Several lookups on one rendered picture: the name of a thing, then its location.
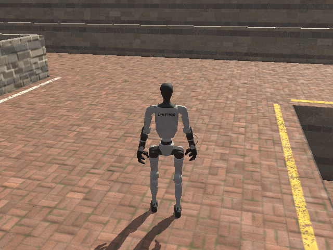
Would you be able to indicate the robot left foot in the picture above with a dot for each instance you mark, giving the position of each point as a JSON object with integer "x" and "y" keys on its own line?
{"x": 154, "y": 207}

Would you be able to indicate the right robot forearm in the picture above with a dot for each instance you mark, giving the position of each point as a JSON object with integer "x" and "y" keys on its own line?
{"x": 190, "y": 139}

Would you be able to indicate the right robot hand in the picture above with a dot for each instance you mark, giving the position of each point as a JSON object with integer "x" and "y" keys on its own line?
{"x": 193, "y": 153}

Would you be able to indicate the left robot forearm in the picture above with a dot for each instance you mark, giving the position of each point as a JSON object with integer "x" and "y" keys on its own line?
{"x": 142, "y": 142}

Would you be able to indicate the robot left upper arm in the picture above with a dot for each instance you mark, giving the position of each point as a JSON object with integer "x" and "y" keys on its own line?
{"x": 147, "y": 120}

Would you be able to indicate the left robot hand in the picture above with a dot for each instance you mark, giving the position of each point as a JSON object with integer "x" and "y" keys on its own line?
{"x": 140, "y": 157}

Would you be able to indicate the robot left thigh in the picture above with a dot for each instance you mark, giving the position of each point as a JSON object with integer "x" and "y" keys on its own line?
{"x": 154, "y": 158}

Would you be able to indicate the robot right upper arm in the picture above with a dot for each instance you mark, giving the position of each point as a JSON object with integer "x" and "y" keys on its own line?
{"x": 185, "y": 118}

